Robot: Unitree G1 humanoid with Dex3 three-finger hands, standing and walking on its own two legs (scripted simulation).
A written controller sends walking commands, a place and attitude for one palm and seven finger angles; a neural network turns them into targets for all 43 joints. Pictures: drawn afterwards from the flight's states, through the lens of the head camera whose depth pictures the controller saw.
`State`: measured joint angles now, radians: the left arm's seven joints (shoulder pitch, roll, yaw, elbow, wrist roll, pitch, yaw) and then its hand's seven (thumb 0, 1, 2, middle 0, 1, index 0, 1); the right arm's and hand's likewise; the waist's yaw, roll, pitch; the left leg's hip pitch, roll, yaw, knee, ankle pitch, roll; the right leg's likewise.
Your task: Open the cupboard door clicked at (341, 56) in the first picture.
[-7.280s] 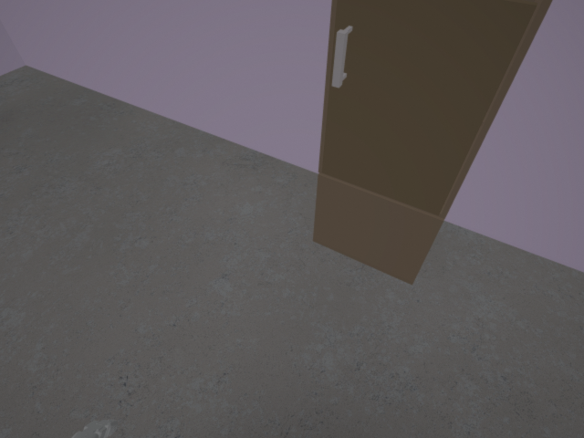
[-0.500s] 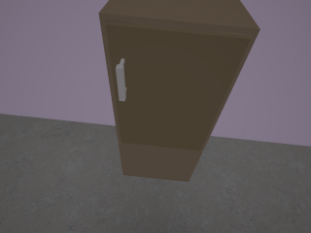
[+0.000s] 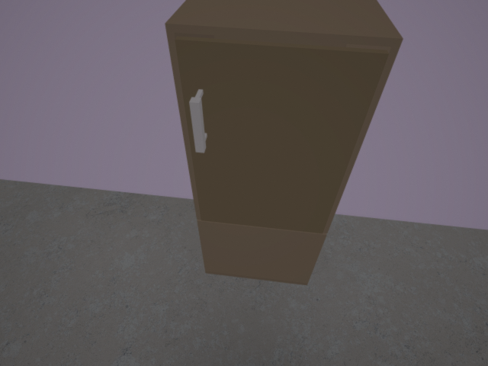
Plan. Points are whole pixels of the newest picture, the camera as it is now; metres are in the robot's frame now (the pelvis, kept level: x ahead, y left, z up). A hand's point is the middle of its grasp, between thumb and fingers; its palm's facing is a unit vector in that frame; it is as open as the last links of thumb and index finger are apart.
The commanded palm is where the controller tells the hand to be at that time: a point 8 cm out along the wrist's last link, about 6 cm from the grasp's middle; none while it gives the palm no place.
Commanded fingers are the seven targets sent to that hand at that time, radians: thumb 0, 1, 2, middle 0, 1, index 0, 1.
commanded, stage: come to a stop and stand still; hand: left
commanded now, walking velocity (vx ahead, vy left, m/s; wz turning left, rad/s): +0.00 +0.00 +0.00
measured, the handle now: (200, 121) +0.60 +0.14 +0.09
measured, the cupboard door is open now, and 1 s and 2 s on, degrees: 0 0 0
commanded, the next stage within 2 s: look again from close up in 0.22 s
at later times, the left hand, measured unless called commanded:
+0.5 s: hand out of the picture -0.01 +0.15 -0.18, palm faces +0.02 -0.99 -0.14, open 7.4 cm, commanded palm none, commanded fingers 0.00 0.90 0.90 -0.20 -0.30 -0.20 -0.30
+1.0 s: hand out of the picture -0.02 +0.14 -0.17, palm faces +0.03 -0.99 -0.13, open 7.4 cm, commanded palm none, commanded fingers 0.00 0.90 0.90 -0.20 -0.30 -0.20 -0.30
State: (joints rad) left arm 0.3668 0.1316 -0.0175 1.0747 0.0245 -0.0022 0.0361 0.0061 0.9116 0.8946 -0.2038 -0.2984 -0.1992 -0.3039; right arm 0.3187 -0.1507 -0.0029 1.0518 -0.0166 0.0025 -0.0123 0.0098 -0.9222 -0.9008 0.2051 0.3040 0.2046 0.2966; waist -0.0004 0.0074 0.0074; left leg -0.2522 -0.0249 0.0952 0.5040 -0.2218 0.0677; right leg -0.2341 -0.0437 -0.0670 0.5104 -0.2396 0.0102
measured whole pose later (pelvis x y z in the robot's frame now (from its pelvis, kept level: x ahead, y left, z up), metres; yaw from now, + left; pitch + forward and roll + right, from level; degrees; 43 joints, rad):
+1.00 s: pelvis +0.00 -0.01 +0.01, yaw +0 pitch -1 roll +0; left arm 0.35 0.12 -0.01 1.09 0.02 -0.01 0.04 0.00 0.91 0.89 -0.20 -0.30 -0.20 -0.30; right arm 0.31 -0.12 0.00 1.12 -0.01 -0.01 -0.02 0.01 -0.92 -0.90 0.20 0.30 0.20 0.30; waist 0.00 -0.03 0.01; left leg -0.22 -0.02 0.09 0.42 -0.18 0.06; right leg -0.20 -0.03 -0.07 0.43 -0.20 0.01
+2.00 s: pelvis +0.02 +0.00 +0.00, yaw -2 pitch -1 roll +0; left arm 0.25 0.20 -0.01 1.00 0.02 -0.01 0.03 0.01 0.91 0.89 -0.20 -0.30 -0.20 -0.30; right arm 0.26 -0.20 0.00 1.02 -0.02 -0.01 0.00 0.00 -0.92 -0.90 0.20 0.30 0.20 0.30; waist 0.00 0.02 0.02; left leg -0.22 -0.02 0.13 0.47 -0.24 0.06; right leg -0.24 -0.03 -0.03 0.51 -0.26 0.01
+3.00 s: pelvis +0.03 -0.04 -0.02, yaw +1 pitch +6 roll +1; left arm 0.31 0.21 0.22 0.27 -0.24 -0.40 -0.21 0.01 0.81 0.85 -0.21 -0.37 -0.21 -0.37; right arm 0.22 -0.23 -0.04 0.71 0.01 -0.24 -0.02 0.01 -0.91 -0.90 0.21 0.30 0.21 0.30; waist -0.02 0.00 -0.07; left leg -0.49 0.00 0.07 0.72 -0.34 0.02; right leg -0.49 -0.03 -0.08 0.76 -0.39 -0.03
